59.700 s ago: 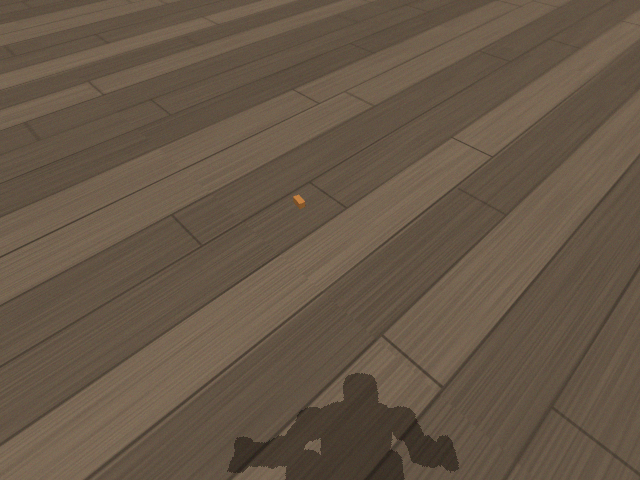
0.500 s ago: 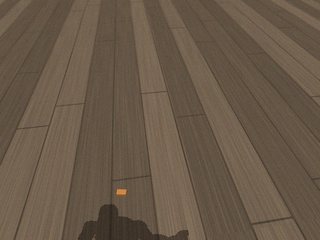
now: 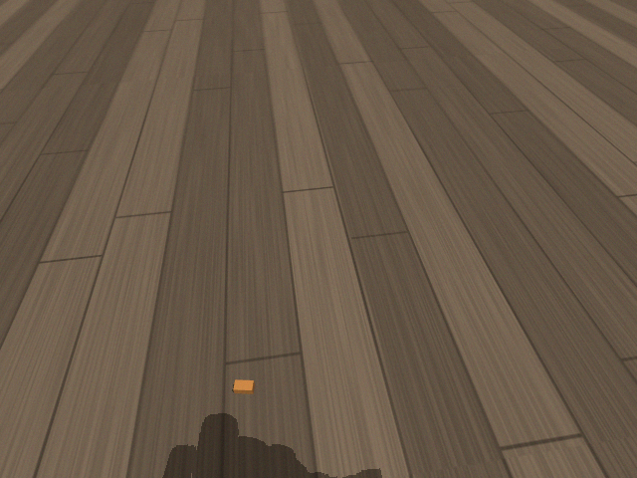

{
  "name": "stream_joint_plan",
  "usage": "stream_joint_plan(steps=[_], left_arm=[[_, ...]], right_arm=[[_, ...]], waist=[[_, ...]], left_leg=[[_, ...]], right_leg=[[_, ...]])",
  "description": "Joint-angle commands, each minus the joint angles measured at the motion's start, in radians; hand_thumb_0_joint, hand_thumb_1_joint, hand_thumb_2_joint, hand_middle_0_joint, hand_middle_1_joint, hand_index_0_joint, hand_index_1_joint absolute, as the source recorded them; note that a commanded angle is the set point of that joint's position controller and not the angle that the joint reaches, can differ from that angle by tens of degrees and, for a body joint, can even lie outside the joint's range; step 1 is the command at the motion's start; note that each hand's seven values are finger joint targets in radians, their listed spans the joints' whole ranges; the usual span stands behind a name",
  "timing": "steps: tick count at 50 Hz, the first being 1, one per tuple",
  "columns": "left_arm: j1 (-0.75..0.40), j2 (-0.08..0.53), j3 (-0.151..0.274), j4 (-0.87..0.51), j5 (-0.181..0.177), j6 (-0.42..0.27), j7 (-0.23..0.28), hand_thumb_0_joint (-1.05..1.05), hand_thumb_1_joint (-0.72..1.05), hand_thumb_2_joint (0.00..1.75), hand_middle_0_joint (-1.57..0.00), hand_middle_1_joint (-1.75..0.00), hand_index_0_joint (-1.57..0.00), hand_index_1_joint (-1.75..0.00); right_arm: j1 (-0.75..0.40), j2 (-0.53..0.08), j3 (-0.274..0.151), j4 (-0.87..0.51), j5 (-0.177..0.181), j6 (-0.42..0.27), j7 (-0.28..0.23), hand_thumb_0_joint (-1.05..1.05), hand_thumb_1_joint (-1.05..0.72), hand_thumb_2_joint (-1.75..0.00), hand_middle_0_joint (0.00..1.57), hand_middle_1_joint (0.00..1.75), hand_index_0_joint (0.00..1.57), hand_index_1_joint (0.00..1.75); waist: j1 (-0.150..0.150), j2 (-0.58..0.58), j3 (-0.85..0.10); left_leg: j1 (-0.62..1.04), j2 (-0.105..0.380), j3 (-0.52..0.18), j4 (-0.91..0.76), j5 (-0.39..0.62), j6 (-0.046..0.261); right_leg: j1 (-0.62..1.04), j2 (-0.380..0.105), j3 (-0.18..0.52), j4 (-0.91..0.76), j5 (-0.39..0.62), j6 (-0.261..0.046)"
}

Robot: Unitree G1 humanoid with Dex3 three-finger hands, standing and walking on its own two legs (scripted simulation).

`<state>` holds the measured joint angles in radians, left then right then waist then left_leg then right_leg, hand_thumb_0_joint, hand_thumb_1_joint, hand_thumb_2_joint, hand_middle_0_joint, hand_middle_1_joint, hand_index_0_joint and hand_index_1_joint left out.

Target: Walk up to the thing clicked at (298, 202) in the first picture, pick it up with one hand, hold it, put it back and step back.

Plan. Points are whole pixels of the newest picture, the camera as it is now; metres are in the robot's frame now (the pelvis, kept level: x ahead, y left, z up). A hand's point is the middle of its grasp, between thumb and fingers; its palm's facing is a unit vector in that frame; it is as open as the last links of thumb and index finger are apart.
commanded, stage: stand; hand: left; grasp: from above
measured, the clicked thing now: (244, 386) +0.53 +0.27 -0.76
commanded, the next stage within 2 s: step back in 1.50 s
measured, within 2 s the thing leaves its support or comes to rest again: neither
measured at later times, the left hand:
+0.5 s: hand out of the picture +0.09 +0.23 -0.16, palm faces +0.02 -0.94 -0.34, open 7.4 cm
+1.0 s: hand out of the picture +0.10 +0.24 -0.15, palm faces +0.01 -0.94 -0.34, open 7.4 cm
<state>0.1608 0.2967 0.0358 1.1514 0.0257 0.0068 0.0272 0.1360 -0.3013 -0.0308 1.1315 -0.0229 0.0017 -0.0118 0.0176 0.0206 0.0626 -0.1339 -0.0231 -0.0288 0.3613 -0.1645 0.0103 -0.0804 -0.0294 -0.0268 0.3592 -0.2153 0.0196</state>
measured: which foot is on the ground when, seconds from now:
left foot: down 0.00-1.00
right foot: down 0.00-1.00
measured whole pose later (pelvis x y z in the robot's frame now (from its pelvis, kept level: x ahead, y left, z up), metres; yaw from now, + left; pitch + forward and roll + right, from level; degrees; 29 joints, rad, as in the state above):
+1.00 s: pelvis +0.02 -0.01 +0.00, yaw +0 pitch -2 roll +0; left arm 0.09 0.32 0.03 1.15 0.01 -0.01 0.02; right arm 0.10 -0.33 -0.01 1.14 -0.01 -0.01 -0.01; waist 0.00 0.01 0.05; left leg -0.10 0.00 -0.03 0.32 -0.17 -0.01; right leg -0.04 -0.01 -0.03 0.30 -0.21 0.01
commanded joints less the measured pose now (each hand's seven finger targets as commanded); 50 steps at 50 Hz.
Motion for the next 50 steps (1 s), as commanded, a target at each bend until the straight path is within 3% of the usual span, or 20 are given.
stream_joint_plan(steps=[1, 8, 12, 15, 19, 30, 38, 43, 45, 47, 50], left_arm=[[-0.045, 0.194, 0.03, -0.052, 0.001, -0.027, 0.01, 0.0, 0.9, 0.9, -0.2, -0.3, -0.2, -0.3], [-0.06, 0.204, 0.029, -0.044, -0.003, -0.029, 0.008, 0.0, 0.9, 0.9, -0.2, -0.3, -0.2, -0.3], [-0.068, 0.205, 0.031, -0.043, -0.006, -0.03, 0.008, 0.0, 0.9, 0.9, -0.2, -0.3, -0.2, -0.3], [-0.083, 0.213, 0.032, -0.043, -0.008, -0.029, 0.007, 0.0, 0.9, 0.9, -0.2, -0.3, -0.2, -0.3], [-0.085, 0.207, 0.03, -0.043, -0.008, -0.031, 0.006, 0.0, 0.9, 0.9, -0.2, -0.3, -0.2, -0.3], [-0.104, 0.211, 0.03, -0.051, -0.007, -0.031, 0.002, 0.0, 0.9, 0.9, -0.2, -0.3, -0.2, -0.3], [-0.109, 0.221, 0.033, -0.055, -0.013, -0.034, 0.002, 0.0, 0.9, 0.9, -0.2, -0.3, -0.2, -0.3], [-0.116, 0.22, 0.03, -0.059, -0.011, -0.034, 0.001, 0.0, 0.9, 0.9, -0.2, -0.3, -0.2, -0.3], [-0.108, 0.227, 0.031, -0.062, -0.011, -0.036, 0.001, 0.0, 0.9, 0.9, -0.2, -0.3, -0.2, -0.3], [-0.106, 0.225, 0.03, -0.062, -0.011, -0.036, 0.001, 0.0, 0.9, 0.9, -0.2, -0.3, -0.2, -0.3], [-0.115, 0.23, 0.031, -0.063, -0.012, -0.035, -0.002, 0.0, 0.9, 0.9, -0.2, -0.3, -0.2, -0.3]], right_arm=[[-0.046, -0.183, -0.028, -0.055, 0.0, -0.025, -0.016, 0.0, -0.9, -0.9, 0.2, 0.3, 0.2, 0.3], [-0.047, -0.192, -0.021, -0.044, 0.002, -0.023, -0.015, 0.0, -0.9, -0.9, 0.2, 0.3, 0.2, 0.3], [-0.054, -0.189, -0.015, -0.042, 0.003, -0.027, -0.017, 0.0, -0.9, -0.9, 0.2, 0.3, 0.2, 0.3], [-0.041, -0.199, -0.014, -0.039, 0.004, -0.026, -0.018, 0.0, -0.9, -0.9, 0.2, 0.3, 0.2, 0.3], [-0.049, -0.198, -0.013, -0.039, 0.003, -0.027, -0.018, 0.0, -0.9, -0.9, 0.2, 0.3, 0.2, 0.3], [-0.068, -0.214, -0.014, -0.042, 0.005, -0.029, -0.017, 0.0, -0.9, -0.9, 0.2, 0.3, 0.2, 0.3], [-0.064, -0.217, -0.013, -0.042, 0.007, -0.033, -0.017, 0.0, -0.9, -0.9, 0.2, 0.3, 0.2, 0.3], [-0.071, -0.222, -0.011, -0.046, 0.008, -0.03, -0.016, 0.0, -0.9, -0.9, 0.2, 0.3, 0.2, 0.3], [-0.074, -0.224, -0.014, -0.047, 0.006, -0.031, -0.015, 0.0, -0.9, -0.9, 0.2, 0.3, 0.2, 0.3], [-0.075, -0.224, -0.012, -0.045, 0.008, -0.031, -0.015, 0.0, -0.9, -0.9, 0.2, 0.3, 0.2, 0.3], [-0.069, -0.224, -0.01, -0.042, 0.008, -0.03, -0.014, 0.0, -0.9, -0.9, 0.2, 0.3, 0.2, 0.3]], waist=[[-0.004, -0.027, -0.039], [-0.008, -0.026, -0.039], [-0.003, -0.02, -0.06], [-0.012, -0.024, -0.056], [-0.007, -0.022, -0.069], [-0.011, -0.022, -0.081], [-0.014, -0.024, -0.108], [-0.018, -0.023, -0.079], [-0.015, -0.026, -0.101], [-0.014, -0.02, -0.092], [-0.021, -0.022, -0.077]], left_leg=[[0.007, 0.113, -0.113, -0.077, 0.036, 0.015], [0.012, 0.117, -0.107, -0.073, 0.048, 0.017], [0.027, 0.124, -0.105, -0.067, 0.148, 0.016], [0.011, 0.121, -0.101, -0.074, 0.105, 0.015], [0.031, 0.131, -0.099, -0.059, 0.179, 0.017], [0.039, 0.134, -0.095, -0.067, 0.191, 0.011], [0.065, 0.142, -0.087, -0.056, 0.262, 0.014], [0.039, 0.138, -0.091, -0.073, 0.205, 0.009], [0.066, 0.143, -0.088, -0.056, 0.255, 0.014], [0.054, 0.142, -0.091, -0.063, 0.245, 0.011], [0.032, 0.137, -0.089, -0.078, 0.176, 0.011]], right_leg=[[-0.031, -0.088, 0.094, -0.086, 0.041, -0.031], [-0.023, -0.092, 0.1, -0.101, 0.06, -0.032], [0.001, -0.095, 0.093, -0.084, 0.14, -0.031], [0.007, -0.093, 0.098, -0.098, 0.111, -0.028], [0.017, -0.099, 0.094, -0.094, 0.164, -0.029], [0.022, -0.096, 0.089, -0.101, 0.172, -0.028], [0.045, -0.104, 0.091, -0.088, 0.252, -0.033], [0.029, -0.099, 0.089, -0.103, 0.188, -0.027], [0.033, -0.103, 0.087, -0.095, 0.247, -0.028], [0.039, -0.102, 0.085, -0.095, 0.235, -0.029], [0.034, -0.101, 0.093, -0.108, 0.175, -0.031]])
